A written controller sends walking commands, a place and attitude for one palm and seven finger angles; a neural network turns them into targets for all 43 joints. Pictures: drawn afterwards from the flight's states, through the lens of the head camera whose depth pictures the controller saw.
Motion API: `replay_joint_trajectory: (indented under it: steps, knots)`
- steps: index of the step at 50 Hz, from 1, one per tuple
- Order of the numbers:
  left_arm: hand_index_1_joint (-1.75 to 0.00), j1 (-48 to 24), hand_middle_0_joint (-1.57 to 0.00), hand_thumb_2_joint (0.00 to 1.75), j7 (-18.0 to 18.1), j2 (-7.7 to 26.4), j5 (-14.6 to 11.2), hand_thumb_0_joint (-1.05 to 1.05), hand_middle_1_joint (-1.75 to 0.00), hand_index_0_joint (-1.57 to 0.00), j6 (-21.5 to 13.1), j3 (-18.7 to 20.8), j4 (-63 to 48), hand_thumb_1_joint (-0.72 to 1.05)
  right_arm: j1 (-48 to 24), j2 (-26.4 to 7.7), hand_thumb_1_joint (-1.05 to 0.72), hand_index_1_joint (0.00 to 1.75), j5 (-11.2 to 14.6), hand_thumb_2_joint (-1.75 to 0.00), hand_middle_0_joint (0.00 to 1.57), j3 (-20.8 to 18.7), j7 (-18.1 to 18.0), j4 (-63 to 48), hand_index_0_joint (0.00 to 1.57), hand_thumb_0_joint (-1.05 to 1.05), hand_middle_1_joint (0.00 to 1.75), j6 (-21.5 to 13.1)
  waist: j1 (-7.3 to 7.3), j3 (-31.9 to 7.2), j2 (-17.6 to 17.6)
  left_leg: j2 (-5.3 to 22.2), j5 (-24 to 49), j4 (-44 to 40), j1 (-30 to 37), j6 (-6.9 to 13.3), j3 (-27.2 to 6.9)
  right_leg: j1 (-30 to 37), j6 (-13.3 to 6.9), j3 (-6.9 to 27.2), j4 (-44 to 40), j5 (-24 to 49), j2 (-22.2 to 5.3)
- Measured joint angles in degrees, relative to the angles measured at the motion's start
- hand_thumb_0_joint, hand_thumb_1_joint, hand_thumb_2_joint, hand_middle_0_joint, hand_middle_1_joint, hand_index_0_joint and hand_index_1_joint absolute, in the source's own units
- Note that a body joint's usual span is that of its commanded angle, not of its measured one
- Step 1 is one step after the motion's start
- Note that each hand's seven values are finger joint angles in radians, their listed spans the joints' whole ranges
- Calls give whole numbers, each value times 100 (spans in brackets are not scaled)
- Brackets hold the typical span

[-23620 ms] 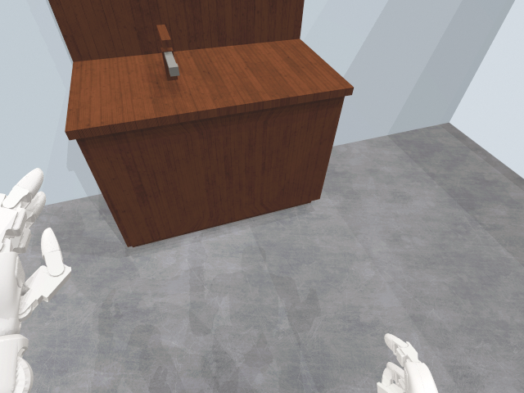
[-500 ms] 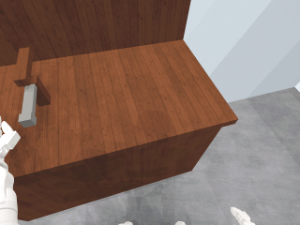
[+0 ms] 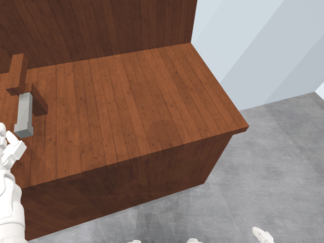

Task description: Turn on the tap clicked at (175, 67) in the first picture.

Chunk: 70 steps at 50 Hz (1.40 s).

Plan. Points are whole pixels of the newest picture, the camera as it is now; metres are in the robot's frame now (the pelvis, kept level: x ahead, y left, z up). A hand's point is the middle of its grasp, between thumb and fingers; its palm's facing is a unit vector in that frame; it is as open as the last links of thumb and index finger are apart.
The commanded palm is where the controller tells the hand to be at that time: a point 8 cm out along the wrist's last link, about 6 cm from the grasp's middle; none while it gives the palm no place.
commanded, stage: push the lever round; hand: left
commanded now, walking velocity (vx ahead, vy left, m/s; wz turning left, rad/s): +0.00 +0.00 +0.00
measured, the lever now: (24, 129) +0.35 +0.36 +0.07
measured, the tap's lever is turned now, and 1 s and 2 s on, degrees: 2 22 51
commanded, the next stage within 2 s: none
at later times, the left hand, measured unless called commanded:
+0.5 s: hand (37, 141) +0.32 +0.31 +0.07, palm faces +0.64 -0.77 -0.07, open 7.6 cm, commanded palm +0.28 +0.34 +0.06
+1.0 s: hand (52, 136) +0.34 +0.28 +0.07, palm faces +0.72 -0.69 -0.06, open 7.6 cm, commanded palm +0.30 +0.30 +0.06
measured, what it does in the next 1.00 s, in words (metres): stands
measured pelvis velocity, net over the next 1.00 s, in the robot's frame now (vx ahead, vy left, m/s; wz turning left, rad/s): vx -0.01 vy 0.00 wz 0.01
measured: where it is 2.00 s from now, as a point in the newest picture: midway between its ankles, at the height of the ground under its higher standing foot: outside the picture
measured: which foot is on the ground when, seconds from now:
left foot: down 0.00-1.00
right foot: down 0.00-1.00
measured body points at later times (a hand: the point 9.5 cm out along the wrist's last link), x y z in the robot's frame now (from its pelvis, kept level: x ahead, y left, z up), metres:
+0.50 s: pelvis +0.00 +0.00 +0.00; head +0.05 +0.00 +0.45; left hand +0.28 +0.35 +0.07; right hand +0.13 -0.26 -0.11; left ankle -0.02 +0.11 -0.70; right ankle +0.03 -0.09 -0.70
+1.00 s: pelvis -0.01 +0.00 +0.00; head +0.03 +0.00 +0.45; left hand +0.30 +0.32 +0.07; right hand +0.12 -0.25 -0.11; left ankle -0.02 +0.11 -0.70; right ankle +0.03 -0.09 -0.70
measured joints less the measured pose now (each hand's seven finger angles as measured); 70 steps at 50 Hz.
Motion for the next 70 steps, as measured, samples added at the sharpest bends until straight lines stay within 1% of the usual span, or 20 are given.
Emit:
replay_joint_trajectory:
  steps: [7, 11, 14, 35, 49, 57, 70]
  knots:
    - [-15, -80, -16, 92, 74, -42, 25, 2, -15, -15, -18, -34, 64, 92, -3, -16, -91, 30, 8, -90, 21, -9, -13, 27, 21, 1, 30, 7, -9, 14, 8, 1, 14, 8, -12, -17, -8, -20, -21, -9, 28, 1, 0]
    - [-15, -104, -16, 92, 224, -125, 42, 2, -15, -15, -25, -128, 24, 93, -22, -13, -91, 30, -1, -90, 21, -17, -3, 26, 21, 1, 30, -1, -1, 11, 10, -3, 27, -4, -8, -22, -7, -20, -25, -7, 26, 8, -4]
    - [-15, -111, -16, 92, 404, -230, 72, 2, -15, -15, -34, -196, -37, 94, -48, -2, -91, 30, -16, -90, 21, -23, 14, 26, 21, 1, 30, -3, -3, -6, 13, -7, 32, -10, -4, -24, -8, -17, -24, -7, 24, 10, -8]
    - [-15, -179, -16, 92, 1718, -874, 529, 2, -15, -15, 17, -755, -356, 94, -207, 134, -91, 30, -136, -90, 21, -20, 100, 31, 21, 1, 30, 102, 7, -66, 28, -51, 58, -68, 122, -15, -9, 108, -2, -3, -6, 10, -51]
    - [-15, -493, -16, 93, 2509, -1131, 814, 1, -15, -15, 68, -999, -191, 94, -238, 162, -91, 30, -205, -90, 21, -36, 133, 112, 21, 1, 30, 183, -22, -80, 28, -65, 92, -71, 113, -21, -26, 103, -7, -19, -2, 32, -66]
    - [-15, -817, -16, 94, 2953, -1244, 1026, 0, -15, -15, 109, -1053, 71, 94, -271, 184, -91, 30, -257, -90, 21, -54, 142, 162, 21, 1, 30, 227, -67, -92, 25, -59, 117, -66, 54, -40, -34, 41, -29, -28, 9, 53, -61]
    - [-15, -1064, -16, 92, 3561, -1374, 1229, 2, -15, -15, 178, -1009, 321, 93, -207, 215, -91, 30, -319, -90, 21, -116, 235, 230, 21, 1, 30, 302, -126, -182, 13, -19, 125, -96, 66, -65, -7, 29, -59, -2, -2, 66, -21]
